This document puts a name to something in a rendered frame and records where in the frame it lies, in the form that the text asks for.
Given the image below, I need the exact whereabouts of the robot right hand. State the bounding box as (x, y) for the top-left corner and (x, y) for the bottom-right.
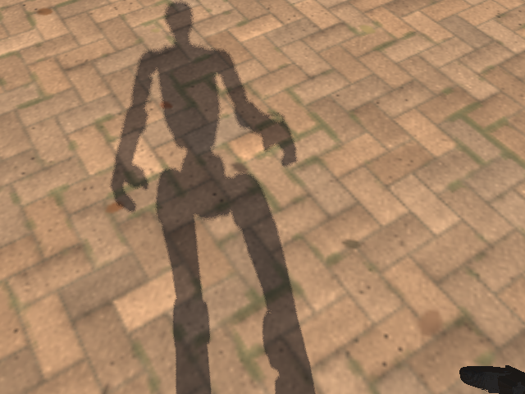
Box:
(459, 365), (525, 394)

